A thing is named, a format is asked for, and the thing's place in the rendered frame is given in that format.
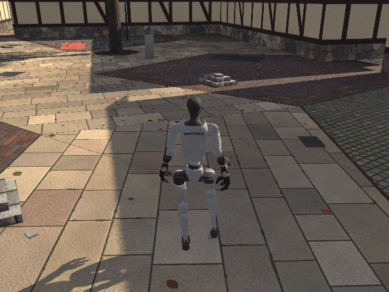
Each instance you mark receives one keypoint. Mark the robot left hand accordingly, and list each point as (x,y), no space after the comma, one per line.
(167,173)

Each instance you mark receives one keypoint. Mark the robot left thigh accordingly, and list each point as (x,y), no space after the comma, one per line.
(179,179)

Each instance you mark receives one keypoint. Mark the robot left upper arm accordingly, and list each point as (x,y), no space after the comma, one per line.
(172,137)

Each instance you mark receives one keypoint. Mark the robot right upper arm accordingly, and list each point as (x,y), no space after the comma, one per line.
(213,128)

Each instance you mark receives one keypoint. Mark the robot left forearm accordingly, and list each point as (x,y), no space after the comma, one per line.
(165,162)

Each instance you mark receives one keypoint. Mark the robot right forearm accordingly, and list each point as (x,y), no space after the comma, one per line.
(223,165)

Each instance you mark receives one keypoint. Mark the robot right hand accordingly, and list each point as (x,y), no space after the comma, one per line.
(226,182)

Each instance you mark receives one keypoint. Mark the robot head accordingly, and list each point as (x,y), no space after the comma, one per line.
(194,105)

